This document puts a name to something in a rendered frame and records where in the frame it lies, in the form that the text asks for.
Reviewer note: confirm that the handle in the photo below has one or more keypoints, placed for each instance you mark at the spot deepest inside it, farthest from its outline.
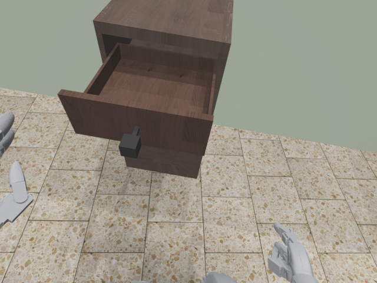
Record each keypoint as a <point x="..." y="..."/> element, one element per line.
<point x="130" y="144"/>

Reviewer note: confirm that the left robot hand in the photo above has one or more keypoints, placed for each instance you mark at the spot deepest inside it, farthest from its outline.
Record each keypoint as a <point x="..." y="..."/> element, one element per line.
<point x="11" y="206"/>

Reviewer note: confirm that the right robot hand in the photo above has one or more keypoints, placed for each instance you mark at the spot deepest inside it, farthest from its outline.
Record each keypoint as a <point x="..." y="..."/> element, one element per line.
<point x="294" y="259"/>

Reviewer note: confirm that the cabinet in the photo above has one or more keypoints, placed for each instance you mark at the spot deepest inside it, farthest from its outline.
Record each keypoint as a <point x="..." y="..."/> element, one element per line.
<point x="195" y="27"/>

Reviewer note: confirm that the drawer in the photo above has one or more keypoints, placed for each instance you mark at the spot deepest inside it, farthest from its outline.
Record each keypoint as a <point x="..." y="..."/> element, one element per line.
<point x="169" y="95"/>

